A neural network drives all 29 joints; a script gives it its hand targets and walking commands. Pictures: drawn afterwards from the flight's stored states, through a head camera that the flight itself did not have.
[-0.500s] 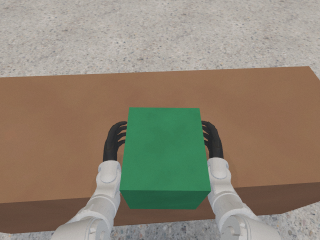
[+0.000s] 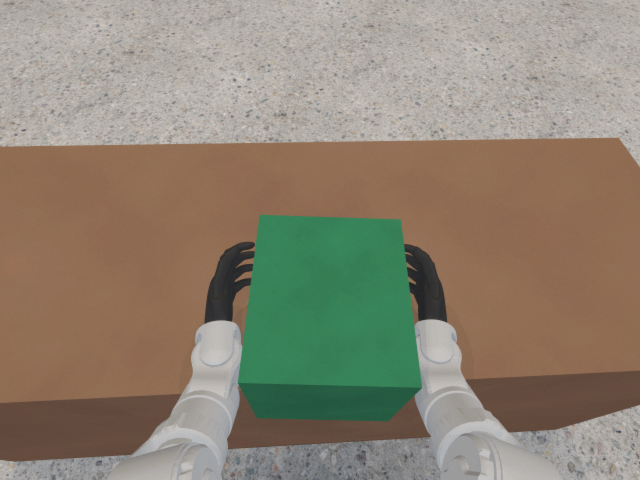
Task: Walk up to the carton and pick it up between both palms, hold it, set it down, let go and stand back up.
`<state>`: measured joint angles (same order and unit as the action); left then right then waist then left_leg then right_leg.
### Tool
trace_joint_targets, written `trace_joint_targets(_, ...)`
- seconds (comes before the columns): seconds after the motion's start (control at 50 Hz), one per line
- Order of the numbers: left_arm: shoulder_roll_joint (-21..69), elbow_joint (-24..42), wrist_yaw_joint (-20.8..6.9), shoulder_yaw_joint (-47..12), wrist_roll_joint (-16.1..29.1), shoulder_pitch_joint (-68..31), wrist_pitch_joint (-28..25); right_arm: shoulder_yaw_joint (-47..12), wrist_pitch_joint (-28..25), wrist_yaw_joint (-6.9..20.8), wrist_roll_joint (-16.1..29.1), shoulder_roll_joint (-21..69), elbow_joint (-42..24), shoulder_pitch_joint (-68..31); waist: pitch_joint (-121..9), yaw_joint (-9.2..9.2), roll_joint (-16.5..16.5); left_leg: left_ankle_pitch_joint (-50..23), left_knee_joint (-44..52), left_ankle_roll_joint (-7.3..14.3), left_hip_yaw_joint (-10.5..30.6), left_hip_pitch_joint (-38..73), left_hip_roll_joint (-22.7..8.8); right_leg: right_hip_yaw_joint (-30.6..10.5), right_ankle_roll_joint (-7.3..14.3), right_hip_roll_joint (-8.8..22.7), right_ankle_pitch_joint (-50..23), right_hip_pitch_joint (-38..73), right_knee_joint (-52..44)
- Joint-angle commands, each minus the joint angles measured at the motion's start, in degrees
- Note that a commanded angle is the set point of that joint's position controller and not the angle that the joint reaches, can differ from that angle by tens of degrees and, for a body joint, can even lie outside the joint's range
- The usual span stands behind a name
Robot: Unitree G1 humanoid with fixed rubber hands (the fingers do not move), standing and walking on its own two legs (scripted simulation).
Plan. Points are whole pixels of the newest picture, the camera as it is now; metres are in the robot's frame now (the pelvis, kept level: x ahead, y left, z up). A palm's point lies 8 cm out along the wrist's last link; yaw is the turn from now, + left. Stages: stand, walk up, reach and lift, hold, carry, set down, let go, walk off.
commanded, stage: reach and lift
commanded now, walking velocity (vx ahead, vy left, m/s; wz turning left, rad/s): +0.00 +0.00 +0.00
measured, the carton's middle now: (326, 322) +0.34 -0.02 -0.03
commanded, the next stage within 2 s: none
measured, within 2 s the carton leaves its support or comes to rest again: leaves its support in 0.42 s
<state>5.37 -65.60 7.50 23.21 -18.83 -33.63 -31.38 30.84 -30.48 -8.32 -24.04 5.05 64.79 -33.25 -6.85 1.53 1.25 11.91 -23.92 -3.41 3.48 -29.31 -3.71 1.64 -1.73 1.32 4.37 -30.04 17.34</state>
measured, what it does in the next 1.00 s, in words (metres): stands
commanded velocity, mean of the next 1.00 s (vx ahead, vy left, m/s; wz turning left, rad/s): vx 0.00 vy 0.00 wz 0.00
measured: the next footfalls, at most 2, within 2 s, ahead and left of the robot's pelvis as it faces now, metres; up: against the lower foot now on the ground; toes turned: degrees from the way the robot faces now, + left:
none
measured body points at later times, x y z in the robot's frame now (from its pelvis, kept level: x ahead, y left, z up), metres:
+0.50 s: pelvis +0.00 -0.01 +0.00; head +0.08 +0.01 +0.44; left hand +0.38 +0.12 -0.01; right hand +0.37 -0.16 -0.01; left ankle -0.02 +0.15 -0.74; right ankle +0.02 -0.14 -0.74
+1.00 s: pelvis +0.00 +0.00 +0.01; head +0.02 +0.01 +0.46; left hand +0.39 +0.12 +0.07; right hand +0.38 -0.15 +0.07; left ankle -0.02 +0.15 -0.74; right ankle +0.02 -0.14 -0.74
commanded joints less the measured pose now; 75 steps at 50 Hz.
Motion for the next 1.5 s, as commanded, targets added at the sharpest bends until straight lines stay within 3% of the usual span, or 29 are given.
trace_joint_targets(0.0, 31.77, 2.49, -6.35, -15.36, -5.26, -28.27, -1.45, -20.92, -4.72, 8.20, -8.30, 32.83, 1.14, -27.86, -29.46, 0.49, -0.15, -12.80, 2.48, -0.28, -6.38, 2.63, 4.10, 3.18, 1.70, -4.24, -16.58, 27.37, 4.37)
trace_joint_targets(0.14, 35.77, 5.59, -6.61, -20.38, -2.89, -29.13, -3.48, -25.95, -8.33, 7.25, -6.82, 33.89, -0.91, -30.15, -35.01, 1.20, -0.20, -16.75, 1.21, -1.05, -5.39, 3.29, 4.05, 3.18, 1.51, -4.30, -23.88, 30.13, 5.64)
trace_joint_targets(0.32, 37.65, 7.80, -6.79, -26.17, 0.20, -30.66, -2.80, -31.73, -8.07, 6.47, -2.67, 34.90, -2.82, -29.76, -37.95, 1.63, 1.17, -18.33, 0.17, -1.47, -4.74, 5.41, 4.27, 3.67, 1.40, -4.81, -25.16, 29.11, 5.95)
trace_joint_targets(0.48, 38.64, 10.85, -6.40, -31.08, 3.87, -33.07, -1.08, -39.02, -4.15, 5.82, 3.58, 37.01, -8.89, -31.59, -39.17, 1.26, 0.74, -16.91, -0.42, -0.75, -4.01, 4.23, 4.74, 2.63, 0.58, -4.38, -24.23, 30.45, 7.02)
trace_joint_targets(0.58, 39.27, 13.12, -6.16, -33.66, 6.42, -36.75, 0.88, -43.91, 0.12, 5.23, 8.09, 38.63, -12.95, -32.66, -37.97, 1.92, -0.05, -15.86, -0.53, -0.28, -3.60, 5.44, 5.10, 2.28, 0.02, -4.13, -22.48, 30.62, 7.33)
trace_joint_targets(0.68, 40.40, 16.72, -5.96, -35.57, 7.67, -37.40, 3.98, -48.26, 4.03, 4.91, 13.47, 38.90, -18.33, -34.19, -35.67, 1.84, -0.61, -18.16, -0.83, -0.41, -2.57, 9.33, 5.37, 1.99, -0.10, -4.64, -21.51, 30.39, 6.41)
trace_joint_targets(0.84, 39.64, 21.94, -6.74, -36.05, 8.26, -37.48, 12.36, -50.88, 12.52, 4.20, 19.76, 36.82, -22.49, -34.99, -25.71, 1.53, -1.19, -14.65, 2.14, 0.47, -2.05, 16.58, 5.39, 1.19, 0.08, -4.22, -13.72, 28.46, 2.56)
trace_joint_targets(0.94, 40.43, 29.96, -6.39, -38.35, 10.09, -36.66, 18.71, -53.14, 17.41, 3.69, 23.75, 36.51, -30.98, -37.19, -27.30, 1.28, -1.01, -18.50, 2.06, 0.30, -1.70, 19.87, 5.64, 1.04, 0.59, -4.52, -16.35, 30.23, 1.57)
trace_joint_targets(1.0, 39.95, 34.23, -6.70, -38.54, 10.29, -35.31, 24.56, -53.97, 21.76, 3.11, 26.01, 35.70, -34.86, -38.17, -24.60, 1.02, -2.04, -16.12, 3.34, 0.91, -1.47, 20.64, 5.80, 1.08, 0.35, -4.32, -13.93, 30.92, 0.02)
trace_joint_targets(1.04, 41.26, 40.20, -6.29, -41.37, 11.77, -35.99, 27.72, -54.87, 23.50, 3.06, 27.89, 35.75, -40.17, -40.13, -27.26, 1.25, -1.16, -18.68, 2.61, 0.41, -1.21, 22.06, 5.87, 1.14, 0.61, -4.64, -15.20, 31.38, 0.37)
trace_joint_targets(1.14, 40.46, 47.22, -7.47, -43.18, 12.44, -32.08, 37.57, -56.16, 29.48, 2.14, 31.14, 34.85, -48.16, -40.34, -25.92, 2.30, -1.10, -17.79, 2.82, 0.35, -0.85, 22.94, 6.44, 1.29, 0.37, -4.60, -15.28, 34.27, 0.00)
trace_joint_targets(1.18, 40.35, 51.68, -7.73, -44.76, 13.34, -31.13, 40.31, -57.46, 30.85, 2.01, 32.40, 34.13, -52.60, -40.44, -27.32, 2.90, -0.59, -21.41, 1.95, -0.34, -0.50, 24.56, 6.52, 1.56, 0.46, -4.89, -18.34, 35.71, 0.42)
trace_joint_targets(1.24, 39.06, 55.54, -8.38, -45.64, 13.19, -28.72, 45.10, -57.79, 33.56, 1.65, 34.16, 32.14, -54.14, -38.84, -24.09, 3.50, 0.55, -22.71, 2.18, -0.98, -0.13, 26.27, 6.61, 2.13, 0.47, -5.22, -17.69, 36.43, -0.13)
trace_joint_targets(1.36, 36.26, 57.17, -11.21, -43.30, 10.86, -25.49, 51.65, -55.51, 36.36, 1.35, 34.63, 29.04, -55.97, -37.87, -18.24, 4.52, 0.18, -19.50, 3.89, -0.94, -1.52, 25.85, 7.23, 2.36, 0.17, -4.80, -17.01, 39.83, -0.34)
trace_joint_targets(1.48, 36.28, 60.17, -11.62, -44.76, 11.72, -24.73, 55.42, -56.35, 37.75, 1.53, 35.80, 28.13, -61.10, -40.51, -19.01, 4.64, -0.28, -20.32, 3.64, -1.15, -1.67, 27.47, 7.11, 2.85, -0.08, -5.19, -16.41, 40.39, -0.36)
